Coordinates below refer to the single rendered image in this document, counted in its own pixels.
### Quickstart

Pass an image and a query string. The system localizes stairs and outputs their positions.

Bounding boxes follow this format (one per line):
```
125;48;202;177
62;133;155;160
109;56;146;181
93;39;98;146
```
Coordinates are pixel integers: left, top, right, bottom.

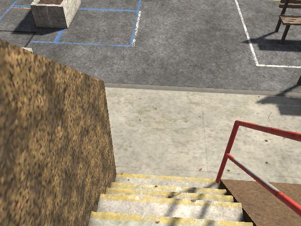
88;172;253;226

